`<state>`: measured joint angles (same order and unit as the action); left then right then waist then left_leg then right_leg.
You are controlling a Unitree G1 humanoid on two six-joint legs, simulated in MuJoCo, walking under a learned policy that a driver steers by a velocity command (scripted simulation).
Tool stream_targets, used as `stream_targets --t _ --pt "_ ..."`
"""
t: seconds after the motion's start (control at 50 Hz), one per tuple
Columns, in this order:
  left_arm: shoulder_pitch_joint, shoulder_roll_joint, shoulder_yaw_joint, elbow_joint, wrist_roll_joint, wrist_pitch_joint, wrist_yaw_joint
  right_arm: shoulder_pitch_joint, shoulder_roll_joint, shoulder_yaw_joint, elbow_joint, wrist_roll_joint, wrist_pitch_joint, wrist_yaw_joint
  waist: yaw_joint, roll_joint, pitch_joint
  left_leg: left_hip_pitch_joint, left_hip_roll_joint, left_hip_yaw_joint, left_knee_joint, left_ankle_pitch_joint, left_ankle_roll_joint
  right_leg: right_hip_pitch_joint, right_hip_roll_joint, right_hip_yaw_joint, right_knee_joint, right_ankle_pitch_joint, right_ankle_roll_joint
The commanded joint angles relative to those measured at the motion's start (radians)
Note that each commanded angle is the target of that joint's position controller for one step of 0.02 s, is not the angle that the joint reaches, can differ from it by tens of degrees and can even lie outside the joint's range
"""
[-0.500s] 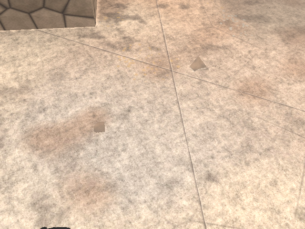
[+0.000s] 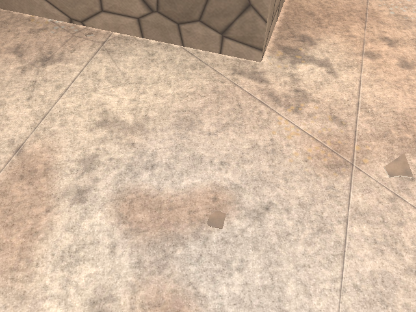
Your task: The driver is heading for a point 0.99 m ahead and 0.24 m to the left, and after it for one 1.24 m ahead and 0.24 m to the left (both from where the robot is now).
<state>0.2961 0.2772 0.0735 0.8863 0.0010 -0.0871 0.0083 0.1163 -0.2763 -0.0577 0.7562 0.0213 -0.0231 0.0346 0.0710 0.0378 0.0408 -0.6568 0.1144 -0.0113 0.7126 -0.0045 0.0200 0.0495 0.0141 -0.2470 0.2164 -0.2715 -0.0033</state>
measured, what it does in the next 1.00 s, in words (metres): walks ahead, turning left: left foot, then right foot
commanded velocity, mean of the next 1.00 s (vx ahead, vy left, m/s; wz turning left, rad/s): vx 0.50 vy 0.00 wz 0.45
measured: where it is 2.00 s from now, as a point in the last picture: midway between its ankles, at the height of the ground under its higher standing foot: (140, 168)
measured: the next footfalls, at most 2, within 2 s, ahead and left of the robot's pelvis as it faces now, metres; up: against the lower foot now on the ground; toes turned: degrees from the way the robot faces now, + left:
left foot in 0.12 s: +0.24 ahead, +0.13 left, +0.00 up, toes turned +8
right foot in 0.62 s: +0.57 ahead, +0.00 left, +0.00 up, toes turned +25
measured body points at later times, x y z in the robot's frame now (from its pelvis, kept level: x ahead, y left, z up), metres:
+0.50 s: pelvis +0.28 +0.06 +0.01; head +0.31 +0.09 +0.45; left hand +0.43 +0.36 -0.08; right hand +0.41 -0.21 -0.09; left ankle +0.20 +0.12 -0.74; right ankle +0.51 -0.06 -0.69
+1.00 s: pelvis +0.55 +0.12 +0.00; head +0.57 +0.14 +0.45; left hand +0.41 +0.37 -0.12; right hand +0.85 +0.01 -0.08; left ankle +0.62 +0.33 -0.70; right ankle +0.53 -0.02 -0.74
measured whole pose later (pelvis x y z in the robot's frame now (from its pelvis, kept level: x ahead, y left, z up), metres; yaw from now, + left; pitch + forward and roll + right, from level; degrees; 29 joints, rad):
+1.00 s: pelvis +0.55 +0.12 +0.00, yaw +26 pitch +2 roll -2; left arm 0.37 0.28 0.06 0.88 -0.02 -0.08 -0.02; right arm 0.09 -0.27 -0.04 0.66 0.01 -0.06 0.02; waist 0.11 0.04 0.02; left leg -0.61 0.08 -0.04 0.63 -0.04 0.00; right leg -0.03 0.04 -0.03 0.24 -0.24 -0.02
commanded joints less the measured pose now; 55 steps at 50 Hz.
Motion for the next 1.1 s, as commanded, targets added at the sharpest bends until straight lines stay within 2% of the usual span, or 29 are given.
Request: stream_targets --t 0.02,0.08,0.1,0.12,0.14,0.16,0.18,0.2,0.22,0.24,0.26,0.32,0.44,0.54,0.58,0.6,0.62,0.64,0.66,0.68,0.7,0.72,0.74,0.8,0.88,0.94,1.02,1.06,1.1 --pt "-0.010 0.186 0.047 -0.044 -0.018 0.008 0.007 -0.107 -0.051 -0.007 -0.109 0.000 -0.011 0.018 -0.005 -0.077 0.059 -0.022 -0.011 0.037 -0.063 -0.039 0.032 0.019 -0.314 0.064 -0.042 0.413 -0.141" --pt "-0.037 0.225 0.059 -0.051 -0.032 0.032 0.012 -0.022 -0.101 -0.036 -0.115 0.000 -0.002 0.023 -0.081 -0.120 -0.024 0.148 -0.101 0.116 -0.070 -0.187 0.090 0.064 -0.314 0.024 0.170 0.846 -0.107" --pt "-0.055 0.228 0.058 -0.056 -0.036 0.041 0.013 0.106 -0.138 -0.060 -0.086 0.005 0.001 0.019 -0.158 -0.112 -0.091 0.315 -0.150 0.140 -0.111 -0.177 0.121 0.027 -0.287 0.000 0.348 0.920 -0.085" --pt "-0.048 0.204 0.047 -0.062 -0.028 0.041 0.016 0.279 -0.205 -0.098 -0.037 0.008 0.007 0.003 -0.238 -0.070 -0.180 0.597 -0.170 0.094 -0.154 -0.137 0.161 -0.131 -0.245 -0.014 0.603 0.792 -0.043" --pt "0.026 0.073 0.008 -0.108 0.020 0.026 0.010 0.317 -0.327 -0.124 -0.025 0.014 0.011 -0.017 -0.164 0.196 -0.241 0.926 0.079 -0.354 -0.187 -0.173 0.295 -0.552 -0.110 0.003 0.973 0.005 0.023" --pt "0.008 0.064 -0.010 -0.138 0.002 -0.016 -0.002 0.307 -0.316 -0.108 -0.073 0.004 -0.010 -0.006 -0.152 0.180 -0.412 1.068 0.223 -0.838 -0.385 -0.405 0.433 -0.765 0.027 0.262 1.166 -0.364 0.034" --pt "-0.130 0.150 0.011 -0.166 -0.043 -0.043 -0.013 0.289 -0.234 -0.083 -0.068 -0.004 -0.027 0.003 -0.200 0.060 -0.308 1.013 0.210 -0.745 -0.451 -0.383 0.365 -0.872 -0.027 0.334 1.188 -0.279 0.009" --pt "-0.159 0.145 0.008 -0.179 -0.049 -0.058 -0.013 0.245 -0.204 -0.074 -0.066 -0.003 -0.039 0.003 -0.170 0.036 -0.197 0.883 0.175 -0.607 -0.446 -0.310 0.328 -0.883 -0.070 0.325 1.120 -0.184 -0.013" --pt "-0.148 0.142 0.011 -0.160 -0.023 -0.061 -0.004 0.171 -0.167 -0.063 -0.077 -0.001 -0.043 0.001 -0.121 -0.026 -0.133 0.736 0.128 -0.490 -0.440 -0.201 0.292 -0.818 -0.112 0.327 1.033 -0.112 -0.012" --pt "-0.128 0.152 0.019 -0.151 -0.004 -0.054 0.001 0.119 -0.137 -0.053 -0.093 -0.008 -0.043 -0.004 -0.082 -0.011 -0.105 0.625 0.092 -0.412 -0.452 -0.101 0.275 -0.738 -0.138 0.334 0.961 -0.063 -0.005" --pt "-0.113 0.154 0.022 -0.148 0.001 -0.041 -0.001 0.098 -0.128 -0.048 -0.107 -0.017 -0.043 -0.009 -0.062 0.008 -0.097 0.561 0.071 -0.379 -0.474 -0.048 0.270 -0.683 -0.147 0.335 0.930 -0.035 0.004" --pt "-0.131 0.114 0.016 -0.161 0.015 -0.014 0.000 0.127 -0.157 -0.056 -0.103 -0.010 -0.049 -0.027 -0.055 -0.003 -0.079 0.475 0.038 -0.295 -0.498 0.090 0.277 -0.660 -0.129 0.307 0.803 0.045 0.050" --pt "-0.341 0.069 -0.006 -0.228 0.002 -0.020 -0.015 0.213 -0.174 -0.062 -0.076 -0.001 -0.035 -0.053 -0.134 0.043 -0.027 0.428 -0.026 -0.244 -0.483 -0.045 0.203 -0.606 -0.049 0.296 0.389 0.357 0.075" --pt "-0.382 0.113 0.006 -0.255 -0.009 -0.042 -0.038 0.261 -0.165 -0.061 -0.055 0.004 -0.020 -0.060 -0.139 0.063 -0.025 0.537 0.026 -0.367 -0.368 -0.080 0.184 -0.563 -0.023 0.331 0.268 0.299 0.038" --pt "-0.316 0.134 0.017 -0.243 -0.011 -0.051 -0.039 0.244 -0.165 -0.063 -0.059 0.002 -0.013 -0.063 -0.101 0.098 -0.039 0.558 0.033 -0.408 -0.304 -0.022 0.167 -0.482 -0.015 0.320 0.250 0.209 0.007" --pt "-0.219 0.152 0.030 -0.215 -0.005 -0.056 -0.034 0.227 -0.144 -0.055 -0.064 -0.001 -0.012 -0.061 -0.050 0.097 -0.083 0.552 -0.001 -0.383 -0.225 0.055 0.144 -0.356 -0.011 0.294 0.209 0.230 -0.020" --pt "-0.092 0.189 0.042 -0.195 0.014 -0.062 -0.029 0.228 -0.091 -0.034 -0.074 -0.011 -0.016 -0.056 0.006 0.055 -0.203 0.483 -0.052 -0.325 -0.023 0.042 0.111 -0.126 -0.108 0.369 0.240 0.227 -0.077" --pt "0.045 0.266 0.060 -0.176 0.032 -0.058 -0.024 0.338 -0.031 -0.016 -0.087 -0.009 -0.022 -0.057 -0.006 -0.155 -0.358 0.202 -0.182 -0.207 0.312 -0.237 0.037 0.229 -0.319 0.715 0.228 0.129 -0.207" --pt "0.099 0.250 0.062 -0.130 0.006 -0.047 -0.038 0.415 -0.055 -0.010 -0.081 0.017 -0.031 -0.058 -0.022 -0.380 -0.385 -0.037 -0.208 -0.173 0.527 -0.588 0.006 0.326 -0.433 1.074 0.101 -0.123 -0.302" --pt "0.046 0.160 0.038 -0.148 -0.014 -0.042 -0.038 0.339 -0.143 -0.029 -0.069 0.023 -0.032 -0.056 0.000 -0.234 -0.236 -0.120 -0.150 -0.202 0.605 -0.525 0.001 0.220 -0.397 0.998 0.065 -0.262 -0.265" --pt "-0.008 0.120 0.025 -0.157 -0.008 -0.031 -0.035 0.231 -0.162 -0.033 -0.087 0.012 -0.031 -0.055 0.008 -0.145 -0.132 -0.120 -0.113 -0.163 0.604 -0.445 0.003 0.090 -0.350 0.833 0.061 -0.216 -0.224" --pt "-0.051 0.107 0.017 -0.157 0.003 -0.024 -0.034 0.165 -0.148 -0.031 -0.105 -0.002 -0.034 -0.053 -0.010 -0.100 -0.059 -0.099 -0.087 -0.141 0.553 -0.392 0.005 -0.038 -0.307 0.728 0.036 -0.104 -0.212" --pt "-0.073 0.088 0.008 -0.153 0.010 -0.024 -0.032 0.142 -0.136 -0.034 -0.112 -0.011 -0.036 -0.049 -0.033 -0.104 -0.031 -0.064 -0.056 -0.137 0.488 -0.351 0.009 -0.112 -0.273 0.653 0.016 -0.007 -0.204" --pt "-0.065 0.093 0.006 -0.131 0.001 -0.031 -0.030 0.163 -0.076 -0.019 -0.110 -0.008 -0.034 -0.038 -0.066 -0.140 -0.039 0.006 -0.024 -0.088 0.361 -0.316 0.002 -0.184 -0.237 0.535 -0.036 0.157 -0.217" --pt "-0.038 0.154 0.020 -0.107 -0.012 -0.026 -0.022 0.047 -0.042 0.003 -0.145 -0.018 -0.045 -0.030 -0.038 -0.111 -0.026 0.016 -0.008 -0.043 0.109 -0.140 -0.018 -0.191 -0.225 0.422 -0.078 0.266 -0.222" --pt "0.007 0.173 0.021 -0.085 -0.022 -0.014 -0.020 -0.047 -0.038 0.009 -0.162 -0.010 -0.053 -0.019 -0.002 -0.110 -0.014 0.088 -0.038 -0.008 -0.057 -0.007 -0.025 -0.194 -0.203 0.353 -0.074 0.286 -0.196" --pt "0.071 0.188 0.022 -0.048 -0.031 0.005 -0.020 -0.130 -0.060 0.004 -0.195 0.000 -0.058 -0.005 0.011 -0.121 0.007 0.107 -0.060 -0.003 -0.158 -0.027 0.000 -0.103 -0.254 0.363 -0.034 0.301 -0.174" --pt "0.068 0.204 0.026 -0.038 -0.033 0.017 -0.015 -0.102 -0.084 -0.006 -0.193 -0.002 -0.061 -0.001 -0.025 -0.130 -0.008 0.179 -0.078 0.012 -0.202 -0.078 0.029 -0.065 -0.270 0.359 0.026 0.403 -0.154" --pt "0.059 0.183 0.015 -0.039 -0.030 0.024 -0.011 0.110 -0.151 -0.044 -0.129 -0.012 -0.059 -0.011 -0.139 -0.103 -0.140 0.507 -0.110 0.040 -0.248 -0.071 0.079 -0.125 -0.198 0.281 0.292 0.621 -0.106"
Keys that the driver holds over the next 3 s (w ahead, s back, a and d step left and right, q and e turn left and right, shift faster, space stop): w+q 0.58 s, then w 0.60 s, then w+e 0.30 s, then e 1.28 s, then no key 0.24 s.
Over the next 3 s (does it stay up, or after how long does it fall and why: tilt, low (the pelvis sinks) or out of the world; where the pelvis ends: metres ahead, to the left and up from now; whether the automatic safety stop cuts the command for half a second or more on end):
stays up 0.98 0.33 -0.01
